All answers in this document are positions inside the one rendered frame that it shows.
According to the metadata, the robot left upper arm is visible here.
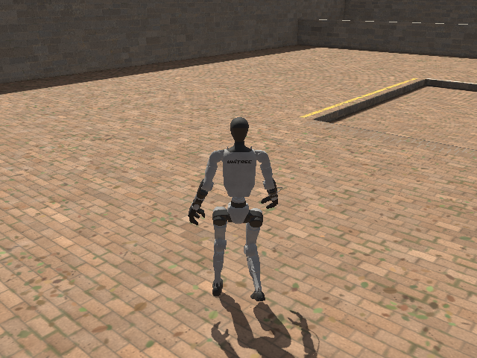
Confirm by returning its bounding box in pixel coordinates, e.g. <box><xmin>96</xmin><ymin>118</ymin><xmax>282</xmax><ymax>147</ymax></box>
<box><xmin>201</xmin><ymin>150</ymin><xmax>224</xmax><ymax>191</ymax></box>

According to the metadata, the robot left thigh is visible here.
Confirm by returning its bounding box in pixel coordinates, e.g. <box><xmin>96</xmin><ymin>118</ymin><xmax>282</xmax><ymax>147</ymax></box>
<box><xmin>212</xmin><ymin>207</ymin><xmax>228</xmax><ymax>252</ymax></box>

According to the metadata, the left robot hand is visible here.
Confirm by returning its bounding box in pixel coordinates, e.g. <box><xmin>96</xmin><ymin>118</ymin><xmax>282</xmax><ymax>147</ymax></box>
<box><xmin>188</xmin><ymin>206</ymin><xmax>205</xmax><ymax>225</ymax></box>

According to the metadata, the robot left forearm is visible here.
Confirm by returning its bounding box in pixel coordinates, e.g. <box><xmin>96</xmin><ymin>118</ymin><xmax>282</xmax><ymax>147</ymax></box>
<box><xmin>191</xmin><ymin>179</ymin><xmax>208</xmax><ymax>210</ymax></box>

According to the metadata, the right robot hand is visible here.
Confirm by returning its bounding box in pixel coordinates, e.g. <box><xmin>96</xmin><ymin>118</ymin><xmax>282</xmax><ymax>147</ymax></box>
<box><xmin>261</xmin><ymin>196</ymin><xmax>278</xmax><ymax>209</ymax></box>

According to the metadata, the robot right forearm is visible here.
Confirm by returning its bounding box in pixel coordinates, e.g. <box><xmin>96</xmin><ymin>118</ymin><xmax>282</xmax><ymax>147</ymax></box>
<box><xmin>267</xmin><ymin>179</ymin><xmax>278</xmax><ymax>201</ymax></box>

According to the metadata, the right robot foot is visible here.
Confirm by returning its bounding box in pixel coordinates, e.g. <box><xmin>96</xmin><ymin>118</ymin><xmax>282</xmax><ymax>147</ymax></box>
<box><xmin>250</xmin><ymin>289</ymin><xmax>265</xmax><ymax>301</ymax></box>

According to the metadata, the robot right upper arm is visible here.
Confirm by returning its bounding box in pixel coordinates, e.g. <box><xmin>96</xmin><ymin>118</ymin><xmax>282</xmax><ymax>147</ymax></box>
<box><xmin>255</xmin><ymin>150</ymin><xmax>275</xmax><ymax>190</ymax></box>

